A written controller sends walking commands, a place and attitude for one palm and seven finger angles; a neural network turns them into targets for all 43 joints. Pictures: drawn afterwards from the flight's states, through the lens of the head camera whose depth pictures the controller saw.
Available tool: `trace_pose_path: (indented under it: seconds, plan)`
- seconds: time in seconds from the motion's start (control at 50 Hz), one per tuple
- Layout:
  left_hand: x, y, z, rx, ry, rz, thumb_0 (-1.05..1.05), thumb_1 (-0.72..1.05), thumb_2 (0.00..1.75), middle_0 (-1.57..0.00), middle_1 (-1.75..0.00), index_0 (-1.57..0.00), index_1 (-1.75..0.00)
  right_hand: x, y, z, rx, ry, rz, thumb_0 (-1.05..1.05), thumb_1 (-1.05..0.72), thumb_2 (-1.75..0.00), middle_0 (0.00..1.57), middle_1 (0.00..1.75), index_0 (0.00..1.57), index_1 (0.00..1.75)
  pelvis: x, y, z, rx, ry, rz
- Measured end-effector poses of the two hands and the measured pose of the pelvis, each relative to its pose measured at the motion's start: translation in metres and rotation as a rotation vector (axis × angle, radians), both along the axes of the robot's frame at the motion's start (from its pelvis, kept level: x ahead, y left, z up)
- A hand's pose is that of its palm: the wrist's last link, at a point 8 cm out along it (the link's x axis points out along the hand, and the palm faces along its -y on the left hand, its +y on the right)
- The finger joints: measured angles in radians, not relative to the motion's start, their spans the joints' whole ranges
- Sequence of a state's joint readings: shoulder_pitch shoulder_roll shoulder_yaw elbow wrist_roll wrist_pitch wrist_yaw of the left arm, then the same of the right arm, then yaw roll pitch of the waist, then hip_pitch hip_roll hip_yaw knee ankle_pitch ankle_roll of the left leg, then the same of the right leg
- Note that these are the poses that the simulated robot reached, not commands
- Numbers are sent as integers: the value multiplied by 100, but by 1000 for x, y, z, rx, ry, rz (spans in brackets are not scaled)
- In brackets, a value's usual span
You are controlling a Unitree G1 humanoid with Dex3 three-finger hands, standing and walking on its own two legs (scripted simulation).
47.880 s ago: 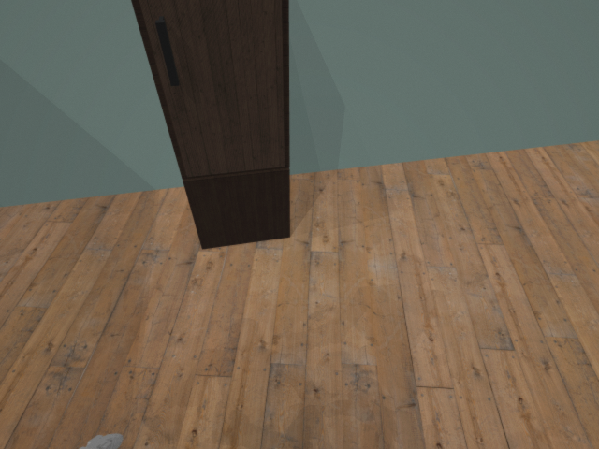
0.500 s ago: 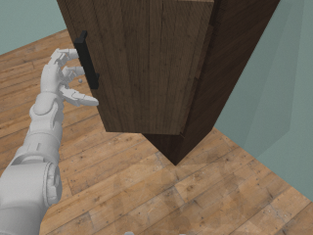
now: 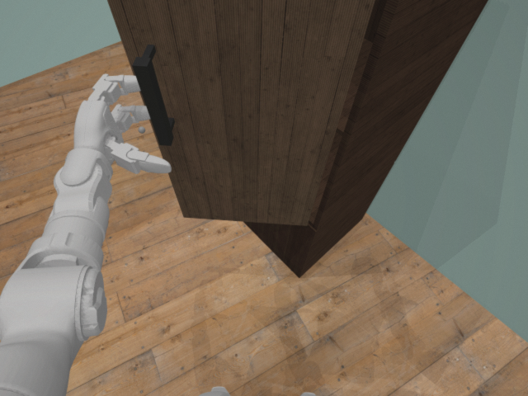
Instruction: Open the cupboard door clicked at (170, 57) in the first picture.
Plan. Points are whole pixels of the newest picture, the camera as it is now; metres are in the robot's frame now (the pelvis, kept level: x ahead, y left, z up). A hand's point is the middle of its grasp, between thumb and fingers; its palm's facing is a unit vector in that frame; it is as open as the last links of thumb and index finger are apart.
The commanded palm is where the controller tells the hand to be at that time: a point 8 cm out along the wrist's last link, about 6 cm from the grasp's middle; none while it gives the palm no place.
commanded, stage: move the hooked fingers beside the handle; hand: left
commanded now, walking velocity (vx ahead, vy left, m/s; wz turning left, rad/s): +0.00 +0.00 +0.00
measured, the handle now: (158, 98) +0.55 +0.17 +0.12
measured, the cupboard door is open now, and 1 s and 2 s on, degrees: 44 44 44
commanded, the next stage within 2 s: none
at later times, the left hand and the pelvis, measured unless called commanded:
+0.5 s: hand (140, 130) +0.47 +0.18 +0.12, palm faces -0.04 -1.00 -0.01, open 14.4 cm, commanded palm +0.45 +0.23 +0.11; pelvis +0.00 +0.01 +0.00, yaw -2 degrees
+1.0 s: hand (132, 128) +0.48 +0.20 +0.12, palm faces -0.05 -1.00 +0.00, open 14.0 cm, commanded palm +0.46 +0.26 +0.11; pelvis +0.00 +0.01 +0.00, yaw -3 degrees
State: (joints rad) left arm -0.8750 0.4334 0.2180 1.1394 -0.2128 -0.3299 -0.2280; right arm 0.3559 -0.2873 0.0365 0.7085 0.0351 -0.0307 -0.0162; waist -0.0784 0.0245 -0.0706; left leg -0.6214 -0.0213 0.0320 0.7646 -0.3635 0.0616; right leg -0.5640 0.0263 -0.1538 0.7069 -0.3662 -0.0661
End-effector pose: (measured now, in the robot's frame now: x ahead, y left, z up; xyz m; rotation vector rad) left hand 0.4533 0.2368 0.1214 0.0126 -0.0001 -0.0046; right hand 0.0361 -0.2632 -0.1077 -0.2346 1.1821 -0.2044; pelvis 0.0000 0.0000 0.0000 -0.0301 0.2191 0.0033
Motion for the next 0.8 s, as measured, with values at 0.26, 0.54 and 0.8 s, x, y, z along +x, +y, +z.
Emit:
trace_pose_path:
  seconds: [0.26, 0.54, 0.8]
  plan:
    - [2, 2, 0, -4, -1, -12, -2, -50, 30, -25, -122, -24, -122, -14, 5, 1, 0, 22, -29, 1, -91, -90, 20, 30, 20, 30, 1, 5, 0, -3, 1, -11]
    - [1, 3, -1, -10, -6, -34, -2, -50, 30, -23, -119, -23, -118, -20, 12, 3, 4, 8, -65, 1, -91, -90, 20, 30, 20, 30, 2, 10, 2, -4, -11, -35]
    - [1, 9, 2, -12, -12, -58, -2, -50, 30, -28, -120, -28, -119, -18, 9, 9, -20, -17, -84, 1, -91, -90, 20, 30, 20, 30, 0, 10, 3, -4, -14, -48]
